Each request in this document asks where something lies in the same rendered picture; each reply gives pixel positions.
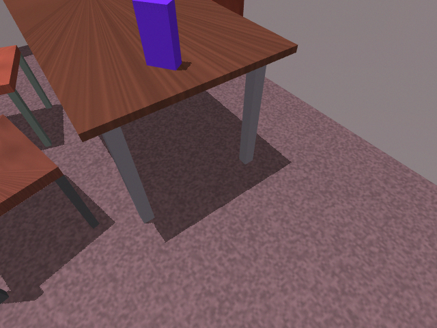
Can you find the carton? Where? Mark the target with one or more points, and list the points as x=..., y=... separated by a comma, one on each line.
x=158, y=29

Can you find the table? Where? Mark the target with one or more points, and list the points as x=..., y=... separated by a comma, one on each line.
x=91, y=54

